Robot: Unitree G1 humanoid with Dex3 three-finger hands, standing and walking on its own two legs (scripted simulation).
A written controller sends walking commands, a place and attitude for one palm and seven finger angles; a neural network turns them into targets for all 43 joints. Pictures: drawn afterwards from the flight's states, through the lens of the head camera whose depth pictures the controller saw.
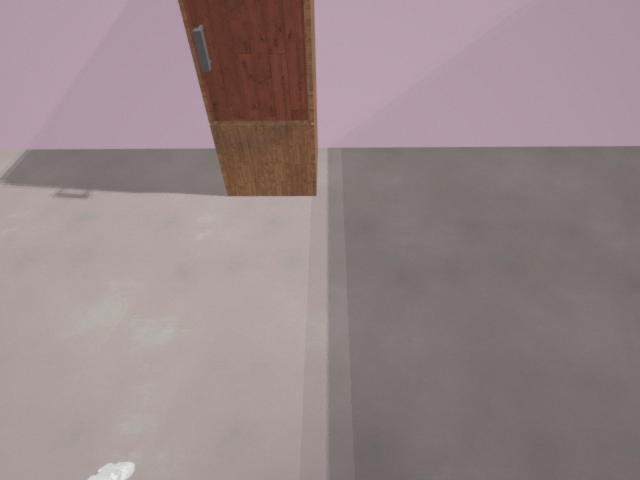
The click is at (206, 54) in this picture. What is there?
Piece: cupboard door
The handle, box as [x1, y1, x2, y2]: [192, 25, 210, 71]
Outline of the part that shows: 199,25 192,31 202,71 209,71 210,60 208,59 202,32 202,25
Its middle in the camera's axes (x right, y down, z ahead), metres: -0.41 -0.66 +1.33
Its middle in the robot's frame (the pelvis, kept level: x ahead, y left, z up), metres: +1.41 +0.48 -0.05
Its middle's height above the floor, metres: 0.72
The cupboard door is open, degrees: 0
